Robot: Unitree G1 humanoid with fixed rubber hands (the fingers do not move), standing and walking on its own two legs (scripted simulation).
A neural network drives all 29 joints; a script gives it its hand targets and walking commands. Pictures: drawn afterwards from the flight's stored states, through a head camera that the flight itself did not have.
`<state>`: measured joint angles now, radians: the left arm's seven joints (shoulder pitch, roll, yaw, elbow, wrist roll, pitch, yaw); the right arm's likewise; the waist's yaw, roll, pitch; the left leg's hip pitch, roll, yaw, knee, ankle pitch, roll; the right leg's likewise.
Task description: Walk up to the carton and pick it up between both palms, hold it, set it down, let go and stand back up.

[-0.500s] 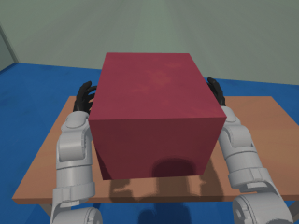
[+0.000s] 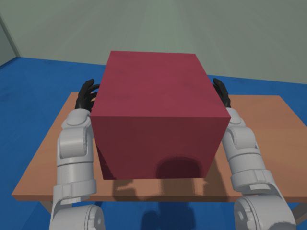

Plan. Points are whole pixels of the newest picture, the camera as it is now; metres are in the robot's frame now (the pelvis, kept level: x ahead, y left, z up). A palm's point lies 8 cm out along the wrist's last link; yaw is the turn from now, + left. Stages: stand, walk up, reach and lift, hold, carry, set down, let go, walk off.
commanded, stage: hold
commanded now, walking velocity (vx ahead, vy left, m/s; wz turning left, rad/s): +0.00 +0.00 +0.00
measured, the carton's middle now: (154, 109) +0.39 +0.00 +0.16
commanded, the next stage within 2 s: set down in 0.82 s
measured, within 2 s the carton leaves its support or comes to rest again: neither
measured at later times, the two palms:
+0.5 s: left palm (82, 112) +0.36 +0.18 +0.18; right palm (219, 106) +0.36 -0.16 +0.18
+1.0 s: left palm (83, 109) +0.36 +0.18 +0.19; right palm (219, 106) +0.37 -0.16 +0.18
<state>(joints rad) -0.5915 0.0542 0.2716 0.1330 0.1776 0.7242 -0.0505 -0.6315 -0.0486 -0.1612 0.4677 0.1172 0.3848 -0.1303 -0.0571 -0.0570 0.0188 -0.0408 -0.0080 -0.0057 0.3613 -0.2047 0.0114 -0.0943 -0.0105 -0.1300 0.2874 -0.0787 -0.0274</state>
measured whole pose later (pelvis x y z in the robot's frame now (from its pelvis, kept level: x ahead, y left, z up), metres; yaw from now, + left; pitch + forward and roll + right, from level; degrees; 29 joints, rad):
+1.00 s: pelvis +0.01 +0.00 +0.00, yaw +0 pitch -8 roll -1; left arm -0.56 0.04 0.26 0.12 0.20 0.69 -0.05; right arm -0.61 -0.05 -0.16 0.48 0.11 0.34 -0.11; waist -0.06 -0.05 0.02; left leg -0.01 -0.01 -0.01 0.36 -0.22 0.01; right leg -0.06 -0.01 -0.13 0.28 -0.09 -0.02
